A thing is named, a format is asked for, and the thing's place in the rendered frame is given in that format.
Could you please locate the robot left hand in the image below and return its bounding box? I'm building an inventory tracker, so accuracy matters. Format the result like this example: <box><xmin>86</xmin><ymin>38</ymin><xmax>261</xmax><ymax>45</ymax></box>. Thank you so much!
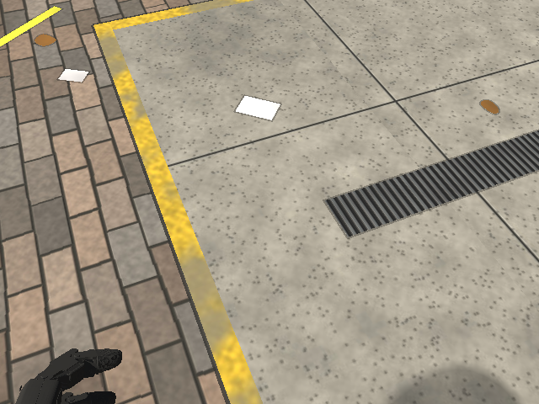
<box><xmin>15</xmin><ymin>348</ymin><xmax>122</xmax><ymax>404</ymax></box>

